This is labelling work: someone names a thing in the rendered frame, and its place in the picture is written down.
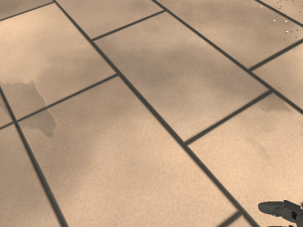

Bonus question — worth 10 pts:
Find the right robot hand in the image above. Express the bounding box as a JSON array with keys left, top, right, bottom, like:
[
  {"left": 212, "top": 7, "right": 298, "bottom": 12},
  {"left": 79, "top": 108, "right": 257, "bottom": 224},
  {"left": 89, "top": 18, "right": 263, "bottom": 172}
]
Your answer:
[{"left": 258, "top": 200, "right": 303, "bottom": 227}]

